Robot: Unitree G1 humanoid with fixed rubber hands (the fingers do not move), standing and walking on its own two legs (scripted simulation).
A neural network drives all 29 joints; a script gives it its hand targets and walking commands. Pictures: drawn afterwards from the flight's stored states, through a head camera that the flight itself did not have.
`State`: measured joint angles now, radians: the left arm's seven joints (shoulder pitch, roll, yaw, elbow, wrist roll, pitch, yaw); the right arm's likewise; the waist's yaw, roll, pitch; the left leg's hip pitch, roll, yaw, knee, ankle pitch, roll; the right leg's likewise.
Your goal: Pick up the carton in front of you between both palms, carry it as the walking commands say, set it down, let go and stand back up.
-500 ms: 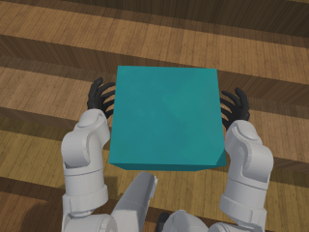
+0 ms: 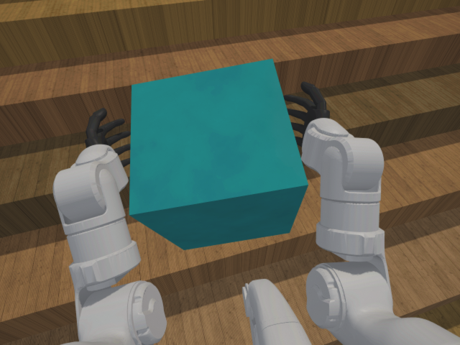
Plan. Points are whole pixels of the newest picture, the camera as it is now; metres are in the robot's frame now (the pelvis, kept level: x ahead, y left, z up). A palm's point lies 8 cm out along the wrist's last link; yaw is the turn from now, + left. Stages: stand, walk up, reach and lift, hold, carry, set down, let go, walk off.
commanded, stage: carry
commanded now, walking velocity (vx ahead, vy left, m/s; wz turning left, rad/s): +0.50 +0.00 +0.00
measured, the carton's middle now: (221, 169) +0.36 -0.05 +0.13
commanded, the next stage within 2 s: none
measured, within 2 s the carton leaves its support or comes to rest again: neither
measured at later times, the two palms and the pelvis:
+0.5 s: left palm (160, 2) +0.63 +0.01 +0.31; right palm out of the picture +0.66 -0.30 +0.29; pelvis +0.30 -0.17 +0.17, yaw +2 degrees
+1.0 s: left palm out of the picture +0.97 -0.07 +0.47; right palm out of the picture +0.94 -0.37 +0.48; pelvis +0.62 -0.18 +0.33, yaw -1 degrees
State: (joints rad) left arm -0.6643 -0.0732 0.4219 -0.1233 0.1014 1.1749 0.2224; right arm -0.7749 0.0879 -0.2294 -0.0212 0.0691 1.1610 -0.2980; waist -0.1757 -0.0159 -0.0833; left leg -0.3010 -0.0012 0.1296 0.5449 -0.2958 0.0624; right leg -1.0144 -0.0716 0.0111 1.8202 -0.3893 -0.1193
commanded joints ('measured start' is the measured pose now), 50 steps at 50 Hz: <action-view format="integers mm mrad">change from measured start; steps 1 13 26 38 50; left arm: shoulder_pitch -623 -821 -445 -471 -488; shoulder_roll -537 -875 -793 -627 -670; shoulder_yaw -505 -743 -770 -539 -591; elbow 45 -47 -74 -17 -10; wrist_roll -170 -342 -288 -189 -139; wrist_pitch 64 8 -57 -11 -51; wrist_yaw -3 -11 -95 -34 -27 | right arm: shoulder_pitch -462 -478 -294 -516 -498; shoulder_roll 713 690 752 779 859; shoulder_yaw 435 267 551 553 611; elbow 64 -24 -142 -124 -100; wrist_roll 183 -55 5 100 219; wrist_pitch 63 37 -36 3 -39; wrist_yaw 85 74 121 49 137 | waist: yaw -6 272 308 -41 58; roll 176 -254 -65 -293 43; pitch -181 -734 -318 -499 -256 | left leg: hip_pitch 573 -267 -1226 -78 342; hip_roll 352 -81 17 -172 277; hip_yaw -540 -366 -44 217 -469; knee -263 1298 1696 473 -218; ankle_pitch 124 136 -191 -42 252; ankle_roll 268 -56 82 105 267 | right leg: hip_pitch -583 1027 1395 1092 -212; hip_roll -39 -213 -257 -156 43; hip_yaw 61 859 318 -228 -79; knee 317 -1474 -1436 -1118 260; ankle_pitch -277 -78 506 2237 23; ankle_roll -8 -147 -188 30 -3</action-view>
